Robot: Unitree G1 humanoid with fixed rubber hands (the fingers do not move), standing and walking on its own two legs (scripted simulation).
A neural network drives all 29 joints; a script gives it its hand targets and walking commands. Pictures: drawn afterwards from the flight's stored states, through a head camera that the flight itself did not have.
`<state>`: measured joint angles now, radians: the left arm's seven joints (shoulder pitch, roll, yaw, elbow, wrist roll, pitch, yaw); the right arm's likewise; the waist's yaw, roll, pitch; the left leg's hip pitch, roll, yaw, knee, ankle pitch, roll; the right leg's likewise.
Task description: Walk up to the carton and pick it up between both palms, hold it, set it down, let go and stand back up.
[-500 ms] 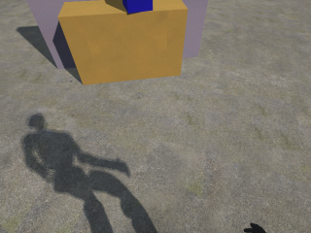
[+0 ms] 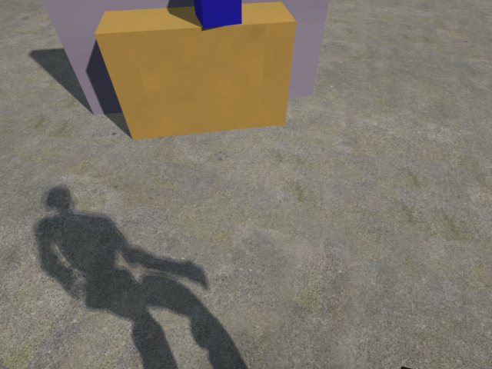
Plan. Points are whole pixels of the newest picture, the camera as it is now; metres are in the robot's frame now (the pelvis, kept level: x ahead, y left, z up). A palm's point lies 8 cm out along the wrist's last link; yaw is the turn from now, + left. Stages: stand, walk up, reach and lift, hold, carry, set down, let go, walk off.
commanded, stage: stand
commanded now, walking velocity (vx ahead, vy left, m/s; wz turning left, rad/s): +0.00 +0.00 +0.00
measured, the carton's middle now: out of the picture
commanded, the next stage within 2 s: none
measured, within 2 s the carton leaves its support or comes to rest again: neither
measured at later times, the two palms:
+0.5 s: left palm out of the picture +0.05 +0.26 -0.12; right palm out of the picture +0.05 -0.28 -0.11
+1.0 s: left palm out of the picture +0.04 +0.26 -0.12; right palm out of the picture +0.04 -0.28 -0.11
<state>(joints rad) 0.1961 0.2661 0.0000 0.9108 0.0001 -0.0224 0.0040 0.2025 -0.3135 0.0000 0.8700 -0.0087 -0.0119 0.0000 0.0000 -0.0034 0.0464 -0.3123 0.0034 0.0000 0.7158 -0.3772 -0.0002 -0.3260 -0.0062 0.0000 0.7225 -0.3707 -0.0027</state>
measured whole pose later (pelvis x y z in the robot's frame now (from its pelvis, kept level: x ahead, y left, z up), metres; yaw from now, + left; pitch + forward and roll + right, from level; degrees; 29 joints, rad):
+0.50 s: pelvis -0.02 +0.00 +0.00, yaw +0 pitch -3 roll +0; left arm 0.20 0.27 0.00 0.97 0.00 -0.02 0.00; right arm 0.20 -0.31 0.00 0.94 -0.01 -0.01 0.00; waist 0.00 0.00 0.05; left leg -0.31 0.01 0.00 0.71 -0.35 0.00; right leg -0.32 0.00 0.00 0.71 -0.33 0.00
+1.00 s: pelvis -0.02 +0.00 +0.00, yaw +0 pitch -3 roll +0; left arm 0.20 0.27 0.00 1.00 0.00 -0.02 0.00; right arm 0.20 -0.31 0.00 0.96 -0.01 -0.02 0.00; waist 0.00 0.00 0.05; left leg -0.31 0.02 0.00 0.67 -0.32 -0.01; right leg -0.32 0.01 0.00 0.67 -0.30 0.00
